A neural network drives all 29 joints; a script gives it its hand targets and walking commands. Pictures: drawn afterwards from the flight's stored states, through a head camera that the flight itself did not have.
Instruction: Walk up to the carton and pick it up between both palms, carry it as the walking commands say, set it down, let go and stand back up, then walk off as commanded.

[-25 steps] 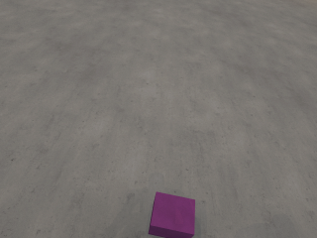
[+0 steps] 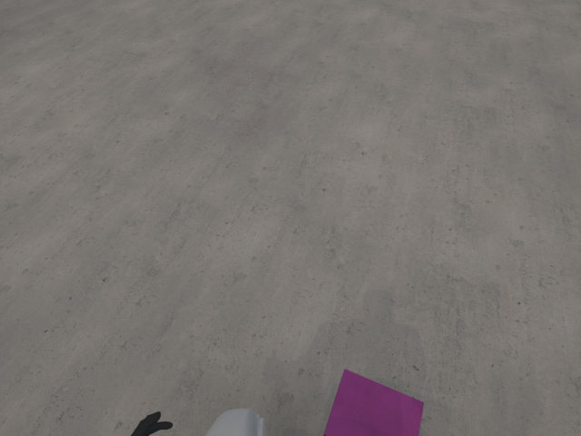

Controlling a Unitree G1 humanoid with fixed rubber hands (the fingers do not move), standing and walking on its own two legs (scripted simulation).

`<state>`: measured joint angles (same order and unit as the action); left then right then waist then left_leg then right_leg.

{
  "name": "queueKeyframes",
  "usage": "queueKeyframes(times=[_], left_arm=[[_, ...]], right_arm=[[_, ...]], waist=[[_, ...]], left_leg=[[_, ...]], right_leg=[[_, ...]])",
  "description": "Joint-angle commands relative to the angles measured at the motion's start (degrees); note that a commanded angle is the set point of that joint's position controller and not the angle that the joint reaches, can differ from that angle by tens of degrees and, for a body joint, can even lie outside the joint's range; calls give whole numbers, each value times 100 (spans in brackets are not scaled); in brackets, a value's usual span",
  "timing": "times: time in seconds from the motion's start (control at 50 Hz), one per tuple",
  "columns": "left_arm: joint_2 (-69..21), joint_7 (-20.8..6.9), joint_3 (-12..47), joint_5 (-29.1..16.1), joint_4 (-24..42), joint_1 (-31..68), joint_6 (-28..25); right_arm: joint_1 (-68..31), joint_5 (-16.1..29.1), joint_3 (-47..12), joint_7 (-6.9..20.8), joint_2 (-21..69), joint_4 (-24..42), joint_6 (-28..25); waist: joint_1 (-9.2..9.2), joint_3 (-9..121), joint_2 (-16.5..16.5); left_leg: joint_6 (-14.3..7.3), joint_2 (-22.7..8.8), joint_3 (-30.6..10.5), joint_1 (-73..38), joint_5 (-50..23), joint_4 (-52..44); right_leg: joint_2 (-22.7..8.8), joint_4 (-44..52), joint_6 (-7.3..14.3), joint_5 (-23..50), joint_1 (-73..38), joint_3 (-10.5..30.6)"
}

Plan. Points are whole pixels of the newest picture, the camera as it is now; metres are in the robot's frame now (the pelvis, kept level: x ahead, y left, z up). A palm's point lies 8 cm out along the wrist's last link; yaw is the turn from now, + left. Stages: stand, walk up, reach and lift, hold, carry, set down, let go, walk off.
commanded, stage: walk off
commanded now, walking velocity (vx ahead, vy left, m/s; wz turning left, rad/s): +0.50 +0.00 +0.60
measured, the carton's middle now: (370, 423) +0.23 -0.20 -0.67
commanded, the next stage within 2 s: none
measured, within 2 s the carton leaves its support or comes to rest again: rests again in 0.62 s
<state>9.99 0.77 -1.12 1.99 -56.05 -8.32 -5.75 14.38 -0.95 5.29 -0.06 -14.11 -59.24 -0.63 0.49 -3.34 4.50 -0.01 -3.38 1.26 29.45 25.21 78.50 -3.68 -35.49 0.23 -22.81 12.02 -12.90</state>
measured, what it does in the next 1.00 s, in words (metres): walks ahead, turning left: left foot, then right foot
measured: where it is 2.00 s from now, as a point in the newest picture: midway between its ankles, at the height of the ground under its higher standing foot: (202, 265)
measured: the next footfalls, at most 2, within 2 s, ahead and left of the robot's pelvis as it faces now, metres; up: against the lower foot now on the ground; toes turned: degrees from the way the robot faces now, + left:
left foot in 0.26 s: +0.34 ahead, +0.13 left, +0.00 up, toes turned +14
right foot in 0.58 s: +0.39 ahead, -0.11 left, +0.00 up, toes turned +15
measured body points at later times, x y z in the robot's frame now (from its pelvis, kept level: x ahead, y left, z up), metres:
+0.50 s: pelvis +0.27 +0.01 -0.01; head +0.32 +0.02 +0.44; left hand +0.35 +0.27 -0.14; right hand +0.37 -0.20 -0.17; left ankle +0.30 +0.12 -0.72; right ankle +0.25 -0.13 -0.67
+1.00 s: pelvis +0.50 +0.09 -0.03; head +0.52 +0.13 +0.42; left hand +0.28 +0.26 -0.18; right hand +0.82 -0.02 -0.12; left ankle +0.57 +0.24 -0.73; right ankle +0.36 -0.12 -0.69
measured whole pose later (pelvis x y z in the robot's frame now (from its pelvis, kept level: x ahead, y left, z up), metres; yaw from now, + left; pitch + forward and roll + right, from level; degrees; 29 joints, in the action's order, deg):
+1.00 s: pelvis +0.50 +0.09 -0.03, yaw +35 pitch -1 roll +1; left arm 15.5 0.1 -2.2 0.1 -61.2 -25.9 -2.5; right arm -0.3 -2.6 4.8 3.8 -17.0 -48.1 -2.3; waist -2.0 -5.3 -2.8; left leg -4.9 0.8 6.6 32.6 7.9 43.0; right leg -9.0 -46.7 -3.8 -33.1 -3.6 -15.4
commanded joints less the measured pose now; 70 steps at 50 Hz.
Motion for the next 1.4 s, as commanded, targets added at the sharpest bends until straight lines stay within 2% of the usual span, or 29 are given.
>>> queueKeyframes(times=[0.0,0.1,0.14,0.18,0.2,0.22,0.24,0.26,0.3,0.38,0.46,0.5,0.52,0.54,0.56,0.6,0.7,0.8,0.88,0.92,0.94,0.96,1.0,1.12,1.2,1.24,1.28,1.32,1.38], left_arm=[[662,47,-138,-24,-305,-1177,-93],[873,68,-102,-62,-233,-568,-216],[1179,23,-165,-144,-246,-735,-178],[1252,8,-205,-220,-177,-882,-84],[1231,-25,-200,-249,-70,-846,-39],[1052,-83,-158,-253,127,-1014,-9],[848,-117,-122,-256,230,-1358,66],[1093,-127,-132,-255,349,-829,114],[991,-205,-113,-186,354,-596,29],[847,-104,-103,16,454,-641,178],[734,-79,-102,-98,662,-112,280],[598,-47,-81,-173,453,-885,209],[928,-7,-175,-118,238,-1622,173],[1680,68,-374,-40,179,-1968,169],[1763,96,-384,3,280,-1634,254],[1220,154,-254,8,400,-1058,298],[1084,67,-236,4,358,-1202,129],[943,-30,-172,-95,334,-679,-6],[1403,-9,-232,-141,255,-704,-10],[1388,-52,-233,-230,491,-639,31],[1069,-134,-168,-287,751,-752,48],[989,-152,-91,-306,904,-750,99],[1352,-194,-139,-294,798,-322,61],[1035,-149,-90,10,680,-781,390],[1007,-102,-205,-81,543,-1204,481],[1336,-79,-305,-13,441,-1700,407],[1882,16,-378,91,593,-1859,392],[1501,120,-292,57,862,-866,370],[1275,150,-290,5,970,-725,254]], right_arm=[[-1351,3,-49,160,183,1133,71],[-1500,-34,-213,462,214,1291,61],[-839,-102,-156,453,-23,972,44],[322,-262,-5,365,-422,582,-23],[1048,-329,126,291,-719,399,-68],[1615,-338,301,164,-1351,284,-54],[1450,-224,255,105,-1517,394,-17],[1159,-45,177,47,-1288,491,2],[19,-21,126,-12,-1176,852,-3],[46,-19,64,-101,-1023,645,-139],[33,-70,74,-77,-949,674,-181],[-269,8,107,-29,-828,798,-145],[-685,38,109,-18,-574,920,-155],[-901,92,-69,-33,-23,1190,-233],[-1130,13,-100,-102,-125,1330,-227],[-1200,28,-22,7,-392,1219,-169],[-1296,-8,9,211,-242,1175,35],[-1672,22,-183,485,64,1463,52],[-193,-112,-113,491,-310,898,-42],[1474,-277,170,344,-959,423,-102],[1920,-291,334,216,-1595,368,-60],[1821,-144,205,149,-1549,457,-43],[513,-16,153,50,-1306,896,5],[-655,-84,5,-6,-1105,1113,-36],[-1259,-22,104,99,-1072,1267,-81],[-1416,64,67,80,-803,1366,-62],[-1380,39,-82,35,-252,1635,-41],[-843,-4,-24,91,-349,1533,-30],[-1089,-90,-43,230,-335,1631,0]], waist=[[-329,-446,-1301],[243,-232,-941],[420,236,-891],[856,894,-658],[1255,1184,-366],[1378,1643,1112],[857,2028,1533],[833,1716,411],[603,806,67],[150,638,178],[73,515,-68],[-441,871,-174],[-915,1175,-895],[-1209,1626,-2728],[-1143,1299,-2465],[-863,160,-1764],[-663,-479,-1482],[-96,-688,-1327],[572,526,-1111],[1353,1348,-215],[1322,1927,1515],[972,2390,1194],[788,1266,103],[-122,328,189],[-528,444,59],[-934,662,-1135],[-1199,428,-3053],[-591,88,-2609],[-549,-9,-1777]], left_leg=[[187,-524,-66,1881,-586,-780],[-10,-199,590,-40,-2079,-3592],[-281,222,897,-705,-1668,-3768],[-671,610,879,-2227,-1536,-4049],[-965,450,560,-3433,-1902,-4333],[-1538,-946,-1276,-4600,-2987,-4573],[-1997,-1847,-3620,-5188,-3262,-5167],[-1981,-1862,-3839,-4799,-1561,-5772],[-1567,-1572,-2950,-3228,-443,-6143],[-1466,-1161,-2569,-1746,-2788,-5832],[-1337,-764,-2177,-1201,-2708,-5735],[-1006,-388,-1954,-398,-2777,-4909],[-629,137,-1324,672,-1964,-3832],[-237,977,-440,1719,409,-2418],[-51,491,-293,2220,779,-1711],[77,132,-434,2755,508,-1089],[245,-27,-171,2782,-126,-943],[179,-98,483,888,-1428,-3153],[-453,652,928,-1326,-1140,-3876],[-1000,417,326,-3703,-2165,-4437],[-1731,-1395,-2169,-5133,-3130,-4548],[-2170,-1908,-4189,-5580,-3033,-5364],[-1736,-1674,-3158,-4014,-854,-5902],[-1419,-1016,-2137,-23,-274,-6240],[-954,-243,-1744,1687,329,-5644],[-633,359,-1255,2278,1099,-4172],[-99,870,41,2509,657,-1489],[70,188,-99,2646,575,-172],[95,-428,-75,2182,736,-222]], right_leg=[[-1907,2435,408,2305,-1045,1247],[-1272,2243,103,3946,-729,63],[-1357,1301,163,6280,-1210,-39],[-1196,-608,154,6938,-838,-103],[-1016,-1975,89,6067,98,-140],[-111,-4275,-169,2047,1613,-350],[413,-5346,-225,-1367,2732,388],[-124,-5437,-140,-829,3126,1264],[-413,-4714,-110,-265,3103,1392],[-430,-3301,-336,-584,1710,1368],[-147,-1377,-351,-1675,966,1334],[56,617,-231,-299,-821,1341],[-527,1480,-163,369,-2376,1810],[-2109,1938,35,968,-3335,3094],[-2672,2138,434,677,-3036,3361],[-2446,1901,706,843,-2354,2977],[-1858,1981,377,3054,-2273,1664],[-1271,2454,175,3331,-1034,467],[-1331,310,110,7563,-1224,58],[-927,-2482,-41,6051,354,-32],[216,-4919,-346,617,2171,-161],[359,-5621,-245,-1115,3082,880],[-368,-5117,-129,-417,3273,1502],[-536,-2397,-386,-1007,894,1252],[-323,-900,-368,923,-1075,1036],[-674,137,-290,382,-1693,1637],[-2356,2617,215,-2960,-1422,3780],[-2576,2662,596,-3234,-1291,3963],[-2423,2358,607,-2550,-581,3410]])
